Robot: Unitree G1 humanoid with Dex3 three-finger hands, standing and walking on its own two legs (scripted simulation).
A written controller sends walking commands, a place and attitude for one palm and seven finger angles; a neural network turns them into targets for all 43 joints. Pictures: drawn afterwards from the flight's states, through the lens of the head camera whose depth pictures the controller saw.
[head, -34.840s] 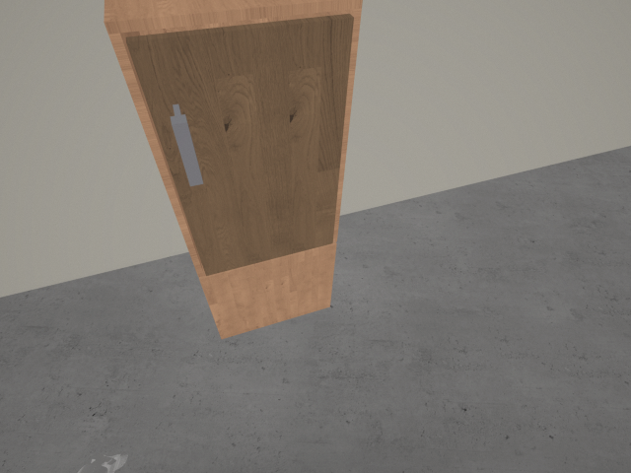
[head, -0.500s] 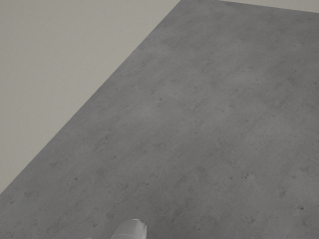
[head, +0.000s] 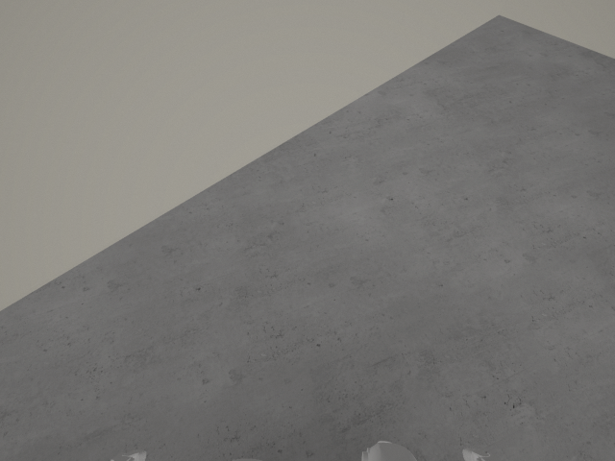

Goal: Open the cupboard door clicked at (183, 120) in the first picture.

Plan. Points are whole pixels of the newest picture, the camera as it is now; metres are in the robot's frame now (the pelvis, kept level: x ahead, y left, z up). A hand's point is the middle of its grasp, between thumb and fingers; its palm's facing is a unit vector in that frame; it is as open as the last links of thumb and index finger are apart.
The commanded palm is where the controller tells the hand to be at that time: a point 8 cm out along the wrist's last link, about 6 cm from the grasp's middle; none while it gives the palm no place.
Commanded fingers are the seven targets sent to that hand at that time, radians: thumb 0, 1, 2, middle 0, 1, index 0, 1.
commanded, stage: turn to face it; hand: left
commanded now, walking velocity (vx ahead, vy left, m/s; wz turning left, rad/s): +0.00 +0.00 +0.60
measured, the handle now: out of the picture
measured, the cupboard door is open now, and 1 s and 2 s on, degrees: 48 48 48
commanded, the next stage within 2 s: none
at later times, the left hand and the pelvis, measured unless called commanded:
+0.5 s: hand out of the picture -0.01 +0.17 -0.17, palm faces +0.37 -0.90 -0.24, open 7.3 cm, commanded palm none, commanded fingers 0.00 0.90 0.90 -0.20 -0.30 -0.20 -0.30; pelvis +0.00 -0.03 +0.00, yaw +21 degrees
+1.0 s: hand out of the picture +0.00 +0.18 -0.15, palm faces +0.56 -0.77 -0.30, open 7.4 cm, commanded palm none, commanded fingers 0.00 0.90 0.90 -0.20 -0.30 -0.20 -0.30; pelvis +0.02 -0.06 -0.01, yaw +36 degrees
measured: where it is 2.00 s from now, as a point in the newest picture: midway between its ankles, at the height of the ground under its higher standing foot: outside the picture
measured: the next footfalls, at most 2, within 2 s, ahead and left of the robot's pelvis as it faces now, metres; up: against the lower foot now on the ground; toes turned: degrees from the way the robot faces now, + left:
right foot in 0.12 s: +0.04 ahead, -0.15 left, +0.00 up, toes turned +2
left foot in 0.54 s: +0.01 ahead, +0.10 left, +0.00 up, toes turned +28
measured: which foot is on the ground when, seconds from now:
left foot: down 0.00-0.12, up 0.14-0.52, down 0.54-0.96, up 0.98-1.00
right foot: up 0.00-0.10, down 0.12-0.54, up 0.56-0.94, down 0.96-1.00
